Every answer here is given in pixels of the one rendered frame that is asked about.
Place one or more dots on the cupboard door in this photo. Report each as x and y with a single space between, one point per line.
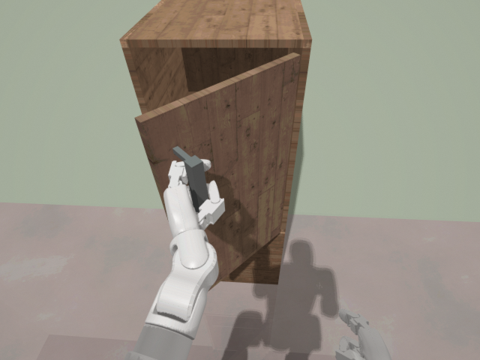
242 125

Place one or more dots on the left robot hand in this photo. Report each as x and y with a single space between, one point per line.
179 205

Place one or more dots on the right robot hand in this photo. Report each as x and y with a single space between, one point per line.
370 345

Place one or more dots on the handle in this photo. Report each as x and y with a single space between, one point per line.
196 177

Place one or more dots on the robot left forearm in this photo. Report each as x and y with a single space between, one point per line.
178 307

